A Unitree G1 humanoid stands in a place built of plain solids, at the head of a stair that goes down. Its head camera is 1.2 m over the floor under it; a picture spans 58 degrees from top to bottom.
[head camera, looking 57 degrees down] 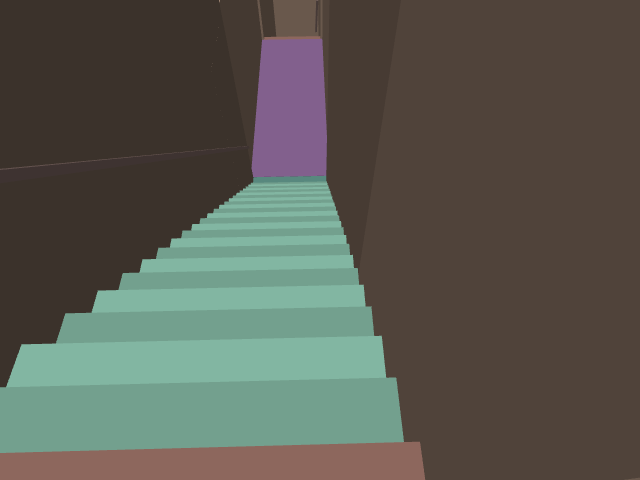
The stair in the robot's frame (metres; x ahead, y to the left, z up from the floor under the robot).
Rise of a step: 0.21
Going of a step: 0.22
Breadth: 1.40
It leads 1 degrees to the left of straight ahead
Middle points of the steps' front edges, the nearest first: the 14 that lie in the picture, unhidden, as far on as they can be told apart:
0.15 0.45 0.00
0.37 0.45 -0.21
0.59 0.46 -0.43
0.81 0.46 -0.64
1.04 0.47 -0.85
1.26 0.47 -1.07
1.48 0.48 -1.28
1.70 0.49 -1.49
1.92 0.49 -1.70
2.14 0.50 -1.92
2.36 0.50 -2.13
2.58 0.51 -2.34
2.80 0.51 -2.56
3.02 0.52 -2.77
